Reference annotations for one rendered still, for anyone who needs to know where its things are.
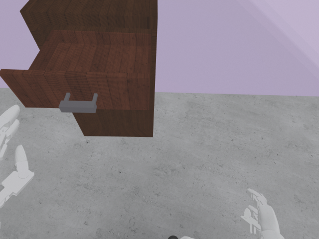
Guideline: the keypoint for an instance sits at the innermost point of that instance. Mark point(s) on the cabinet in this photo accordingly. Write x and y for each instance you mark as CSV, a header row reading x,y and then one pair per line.
x,y
125,16

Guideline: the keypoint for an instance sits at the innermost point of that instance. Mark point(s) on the left robot hand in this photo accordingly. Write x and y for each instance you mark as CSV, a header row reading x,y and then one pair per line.
x,y
16,181

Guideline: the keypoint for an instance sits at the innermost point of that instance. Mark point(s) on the drawer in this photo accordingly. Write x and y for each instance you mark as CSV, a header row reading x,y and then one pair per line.
x,y
114,65

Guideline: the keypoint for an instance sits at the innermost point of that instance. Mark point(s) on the handle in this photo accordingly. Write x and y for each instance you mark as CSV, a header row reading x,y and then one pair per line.
x,y
67,106

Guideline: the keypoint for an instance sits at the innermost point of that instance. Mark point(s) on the right robot hand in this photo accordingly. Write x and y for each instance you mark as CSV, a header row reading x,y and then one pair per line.
x,y
262,219

